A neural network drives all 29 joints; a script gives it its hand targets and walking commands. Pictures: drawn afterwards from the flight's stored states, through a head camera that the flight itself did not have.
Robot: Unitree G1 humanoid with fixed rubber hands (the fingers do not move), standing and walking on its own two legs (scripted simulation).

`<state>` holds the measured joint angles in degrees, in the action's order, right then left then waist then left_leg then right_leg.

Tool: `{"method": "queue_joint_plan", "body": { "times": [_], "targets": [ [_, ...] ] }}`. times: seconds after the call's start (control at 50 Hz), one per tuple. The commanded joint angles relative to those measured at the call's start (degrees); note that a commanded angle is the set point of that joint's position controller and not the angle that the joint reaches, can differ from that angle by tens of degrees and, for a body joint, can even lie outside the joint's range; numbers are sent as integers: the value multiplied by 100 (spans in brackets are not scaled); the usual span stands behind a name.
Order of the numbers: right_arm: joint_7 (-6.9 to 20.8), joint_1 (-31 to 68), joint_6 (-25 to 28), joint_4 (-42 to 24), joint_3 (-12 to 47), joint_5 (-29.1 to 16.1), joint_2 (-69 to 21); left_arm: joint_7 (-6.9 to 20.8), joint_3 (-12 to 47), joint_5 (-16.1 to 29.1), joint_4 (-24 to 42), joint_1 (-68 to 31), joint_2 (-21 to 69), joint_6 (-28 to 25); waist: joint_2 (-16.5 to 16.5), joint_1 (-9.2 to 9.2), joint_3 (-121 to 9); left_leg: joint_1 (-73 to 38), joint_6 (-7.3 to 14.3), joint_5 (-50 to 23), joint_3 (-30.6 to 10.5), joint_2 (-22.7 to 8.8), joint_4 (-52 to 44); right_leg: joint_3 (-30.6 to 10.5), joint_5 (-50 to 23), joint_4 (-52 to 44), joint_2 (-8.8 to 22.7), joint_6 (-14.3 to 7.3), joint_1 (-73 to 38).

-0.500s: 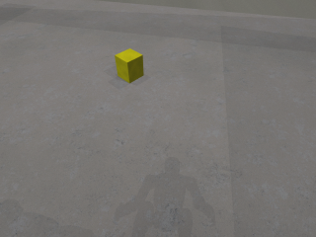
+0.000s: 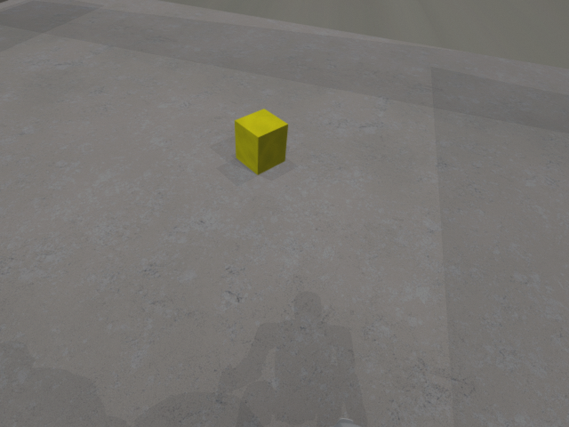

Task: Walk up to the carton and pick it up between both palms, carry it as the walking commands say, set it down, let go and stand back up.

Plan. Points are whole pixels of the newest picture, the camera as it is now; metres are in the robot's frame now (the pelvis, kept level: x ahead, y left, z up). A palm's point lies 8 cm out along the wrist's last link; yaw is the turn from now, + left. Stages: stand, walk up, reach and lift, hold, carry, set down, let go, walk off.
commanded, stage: walk up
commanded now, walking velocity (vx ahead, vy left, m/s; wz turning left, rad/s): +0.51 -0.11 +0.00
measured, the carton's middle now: (260, 141) +1.71 +0.05 -0.66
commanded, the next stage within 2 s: none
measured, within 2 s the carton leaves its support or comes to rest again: neither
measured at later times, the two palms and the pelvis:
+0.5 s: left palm (162, 412) +0.21 +0.17 -0.13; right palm (427, 342) +0.33 -0.29 -0.15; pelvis +0.26 -0.05 +0.00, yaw +0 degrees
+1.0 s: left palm (158, 229) +0.59 +0.27 -0.14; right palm (371, 271) +0.47 -0.20 -0.12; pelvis +0.51 +0.03 +0.00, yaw +0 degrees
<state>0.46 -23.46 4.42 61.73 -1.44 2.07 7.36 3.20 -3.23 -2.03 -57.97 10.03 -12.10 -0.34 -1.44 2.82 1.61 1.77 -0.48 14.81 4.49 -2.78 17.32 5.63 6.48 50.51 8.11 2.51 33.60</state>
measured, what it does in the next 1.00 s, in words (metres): walks ahead: right foot, then left foot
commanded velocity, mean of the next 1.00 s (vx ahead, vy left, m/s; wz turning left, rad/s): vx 0.49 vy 0.04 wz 0.01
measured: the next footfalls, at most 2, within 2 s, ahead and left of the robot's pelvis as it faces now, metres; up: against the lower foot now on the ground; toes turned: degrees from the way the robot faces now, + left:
right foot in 0.18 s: +0.29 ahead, -0.18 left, +0.00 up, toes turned -9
left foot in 0.70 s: +0.51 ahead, +0.14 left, +0.00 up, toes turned +9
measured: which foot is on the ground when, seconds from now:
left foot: down 0.00-0.18, up 0.20-0.68, down 0.70-1.00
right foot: up 0.00-0.16, down 0.18-0.70, up 0.72-1.00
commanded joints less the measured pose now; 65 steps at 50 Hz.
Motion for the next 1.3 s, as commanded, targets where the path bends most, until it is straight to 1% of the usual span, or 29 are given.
{"method": "queue_joint_plan", "body": {
  "times": [0.0,0.1,0.12,0.14,0.16,0.18,0.2,0.24,0.26,0.3,0.36,0.54,0.6,0.64,0.66,0.68,0.7,0.74,0.76,0.78,0.84,1.1,1.14,1.16,1.2,1.22,1.24,1.26,1.28],
  "targets": [
    [-94,-219,120,-233,-221,-23,987,74,19,81,625,-886,-103,-70,919,74,760,313,535,-310,-639,-1430,-1226,-12,-450,-1028,-24,8,214],
    [-103,-267,57,-18,-263,-105,1049,36,-11,62,743,-1024,-154,-192,1203,-72,581,284,422,-1179,-263,-1291,-638,91,61,-1804,-230,-185,-877],
    [-105,-341,8,100,-285,-117,1005,-33,-68,69,612,-481,-229,-250,1255,-348,345,422,401,-1418,-34,-970,46,127,119,-1916,-317,-159,-1591],
    [-99,-439,-28,186,-287,-116,996,-131,-161,44,311,330,-393,-326,680,-652,-50,807,358,-1810,157,-716,1149,360,201,-2148,-516,-171,-2667],
    [-81,-599,-10,127,-255,-122,856,-237,-309,-23,-23,1433,-837,-407,-157,-1021,-751,1871,267,-1030,157,-488,2675,-161,490,-2023,-58,-344,-4230],
    [-76,-802,20,-138,-176,-137,472,-304,-449,-103,-148,2281,-1545,-450,-1979,-1164,-1431,3070,114,2061,231,148,4818,-2748,1363,-2853,1760,-719,-5036],
    [-64,-863,50,-233,-305,-132,647,-295,-552,70,-138,2131,-1834,-429,-2158,-997,-1734,3508,185,1759,-707,165,5541,-4175,1188,-3654,2002,-1167,-5027],
    [-1,-321,-1,-238,-421,-70,832,-385,-379,26,-75,1479,-1208,-426,-165,-740,-848,3478,126,753,-926,-234,6053,-3633,294,-3579,2028,-943,-3643],
    [24,-234,-36,-168,-426,-37,676,-414,-292,54,-39,1091,-893,-450,-60,-549,-635,3305,48,227,-907,-451,5948,-2729,-242,-3378,1709,-881,-3197],
    [79,-230,-154,-167,-377,-37,457,-412,-127,98,55,753,-485,-454,-622,-287,-391,3027,-44,-96,-752,-604,5569,-1719,-253,-3489,1266,-793,-2461],
    [166,47,-345,-299,-343,15,413,-389,-100,99,0,1034,-395,-461,-641,-249,10,3191,-142,-425,-521,-577,5022,-1261,-58,-3737,1153,-811,-2038],
    [434,1957,-376,-1073,-211,23,491,-448,-232,50,-131,1508,-631,-437,-894,-606,666,2824,-260,-1210,25,-430,1998,-545,945,-4378,973,-708,-1998],
    [344,2060,-270,-1137,-197,-46,464,-351,-183,7,-152,1369,-523,-438,-1286,-458,387,1801,-194,-773,313,-242,1393,-191,1197,-4129,622,-724,-2105],
    [214,1343,-160,-823,-328,10,792,-353,-149,-5,-313,1586,-517,-411,-230,-281,-8,633,-139,-322,593,-100,1286,-65,1024,-3096,523,-679,-1806],
    [121,454,-88,-521,-435,15,1064,-326,-100,2,-326,1682,-425,-413,457,62,-474,-370,-18,75,496,-71,1065,123,539,-1829,289,-561,-1507],
    [7,-655,-24,-343,-561,56,1566,-283,19,61,-135,1688,-129,-442,1669,501,-1354,-1483,318,1327,-1419,-1689,444,322,1815,133,-10,-394,-726],
    [-62,-1133,-64,-281,-663,17,2206,-286,28,29,108,1507,112,-456,2476,594,-1632,-1933,817,2361,-3524,-2676,-712,-27,3021,1662,-521,-322,605],
    [-47,-243,-25,-394,-504,14,1627,-260,-88,22,-110,1081,-180,-426,529,321,-738,-735,770,1458,-3197,-2571,-587,-675,1646,2479,-103,-361,952],
    [-33,264,46,-509,-429,29,1375,-262,-83,24,-192,1261,-78,-415,345,15,-463,-137,634,498,-2495,-2264,-444,-688,1115,2314,102,-308,596],
    [-33,626,91,-556,-378,-6,1175,-243,-76,28,-296,1394,-30,-366,619,-203,-336,289,519,80,-1824,-1880,-518,-649,837,2111,180,-266,284],
    [-41,420,162,-403,-270,-29,804,-191,-92,-1,-162,1288,-49,-146,1050,-296,84,668,503,-283,-1132,-1617,-744,-550,531,1703,135,-146,159],
    [-109,-518,142,-38,-219,-71,930,70,21,66,775,-1360,21,-48,1098,120,789,-37,451,-1362,-151,-1447,-1045,78,-491,-1441,-126,-109,59],
    [-119,-583,75,80,-248,-115,879,21,23,73,766,-1173,11,-132,1463,-58,551,129,464,-1372,163,-1072,-733,103,-13,-1663,-264,-199,-722],
    [-131,-640,51,159,-249,-131,928,-29,-23,39,706,-912,-76,-187,1209,-150,396,111,485,-1989,210,-1073,-271,270,270,-1755,-433,-200,-1099],
    [-125,-684,14,230,-261,-145,1025,-188,-215,-16,224,595,-487,-350,283,-777,-435,907,331,-2405,401,-808,1774,356,304,-2206,-548,-320,-3153],
    [-108,-763,46,67,-231,-145,880,-279,-369,-85,-56,1618,-1055,-413,-734,-1103,-1241,2074,198,-693,465,-506,3631,-1033,675,-2310,618,-603,-4603],
    [-101,-946,76,-160,-201,-179,574,-309,-506,-40,-146,2279,-1691,-431,-2018,-1227,-1866,3256,93,1973,-22,213,5254,-3725,725,-3371,2187,-1211,-5360],
    [-78,-781,36,-154,-385,-142,917,-353,-565,100,-150,1979,-1744,-379,-1001,-990,-1630,3415,138,1427,-809,-27,5682,-4214,311,-3682,2282,-1186,-4674],
    [-34,-619,5,-137,-434,-137,858,-406,-489,79,-95,1552,-1435,-388,-190,-789,-1156,3394,94,1016,-892,-211,5968,-3749,-302,-3472,2192,-1015,-3975]
  ]
}}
